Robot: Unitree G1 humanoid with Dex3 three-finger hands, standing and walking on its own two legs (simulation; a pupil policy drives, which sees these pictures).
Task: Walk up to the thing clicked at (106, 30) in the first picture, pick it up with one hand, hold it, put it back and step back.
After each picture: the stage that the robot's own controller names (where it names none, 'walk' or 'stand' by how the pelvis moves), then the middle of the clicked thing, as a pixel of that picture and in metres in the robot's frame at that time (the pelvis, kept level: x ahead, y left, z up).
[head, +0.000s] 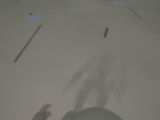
stand; (105, 32) +2.06 -0.31 -0.65
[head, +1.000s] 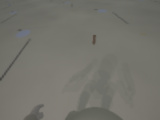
walk; (94, 39) +1.94 +0.11 -0.62
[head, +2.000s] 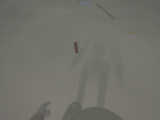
walk; (76, 47) +1.30 +0.42 -0.65
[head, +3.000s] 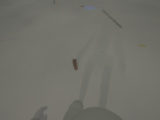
walk; (75, 64) +0.89 +0.36 -0.65
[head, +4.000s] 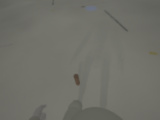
walk; (77, 80) +0.59 +0.26 -0.65
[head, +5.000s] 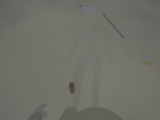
stand; (71, 88) +0.45 +0.20 -0.64
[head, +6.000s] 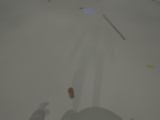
stand; (71, 93) +0.39 +0.21 -0.64
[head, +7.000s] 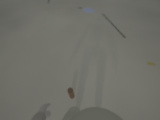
stand; (71, 93) +0.38 +0.25 -0.65
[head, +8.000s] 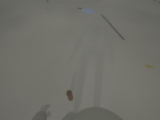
stand; (70, 95) +0.35 +0.23 -0.66
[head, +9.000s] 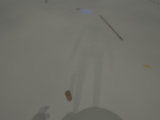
stand; (68, 96) +0.35 +0.24 -0.66
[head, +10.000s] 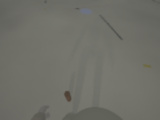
stand; (68, 96) +0.34 +0.26 -0.66
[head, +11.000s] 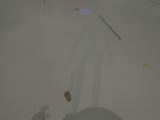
stand; (68, 97) +0.34 +0.25 -0.66
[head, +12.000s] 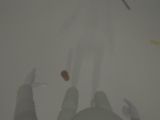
go down; (65, 76) +0.38 +0.24 -0.50
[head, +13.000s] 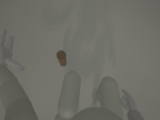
go down; (62, 59) +0.43 +0.26 -0.27
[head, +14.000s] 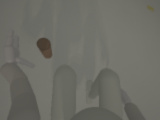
close in; (46, 50) +0.42 +0.28 -0.19
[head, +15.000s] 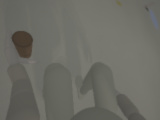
close; (24, 48) +0.41 +0.30 -0.16
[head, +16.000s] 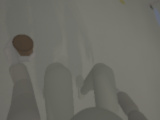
lift; (25, 49) +0.39 +0.31 -0.16
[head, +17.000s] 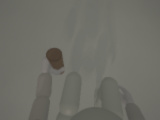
lift; (57, 64) +0.33 +0.24 -0.02
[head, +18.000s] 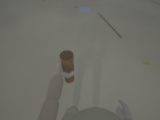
hold; (68, 69) +0.33 +0.16 +0.07
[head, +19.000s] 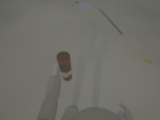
hold; (65, 68) +0.33 +0.18 +0.05
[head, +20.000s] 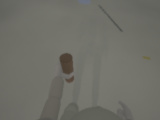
crouch; (68, 70) +0.33 +0.16 +0.02
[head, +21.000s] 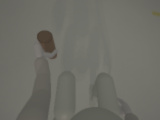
crouch; (49, 47) +0.45 +0.25 -0.05
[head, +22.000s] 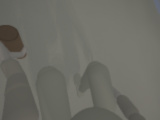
lower; (15, 46) +0.44 +0.31 -0.17
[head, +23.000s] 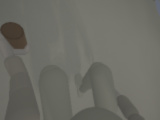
lower; (18, 42) +0.43 +0.31 -0.16
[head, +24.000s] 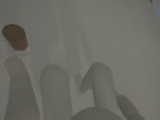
lower; (19, 44) +0.43 +0.32 -0.16
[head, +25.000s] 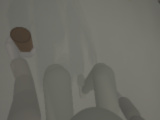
lower; (25, 45) +0.42 +0.31 -0.16
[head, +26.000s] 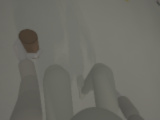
loosen; (32, 47) +0.42 +0.28 -0.16
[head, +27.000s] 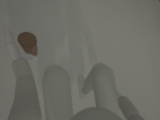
withdraw; (30, 47) +0.42 +0.29 -0.17
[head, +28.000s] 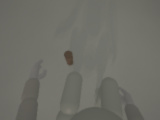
walk; (69, 59) +0.46 +0.22 -0.32
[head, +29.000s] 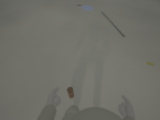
stand; (70, 93) +0.38 +0.20 -0.59
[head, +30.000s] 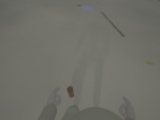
stand; (70, 92) +0.39 +0.21 -0.60
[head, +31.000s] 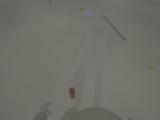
stand; (72, 93) +0.39 +0.20 -0.63
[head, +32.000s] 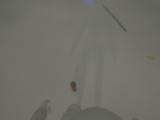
walk; (73, 87) +0.42 +0.20 -0.64
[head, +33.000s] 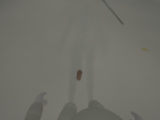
walk; (79, 75) +0.54 +0.09 -0.64
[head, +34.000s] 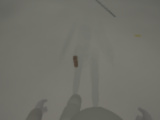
walk; (75, 61) +0.78 +0.28 -0.62
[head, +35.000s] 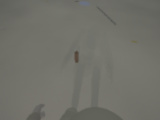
stand; (76, 57) +1.01 +0.27 -0.64
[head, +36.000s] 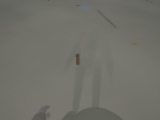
stand; (77, 59) +1.03 +0.25 -0.66
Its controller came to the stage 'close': yes
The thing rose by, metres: 0.69
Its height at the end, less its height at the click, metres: +0.00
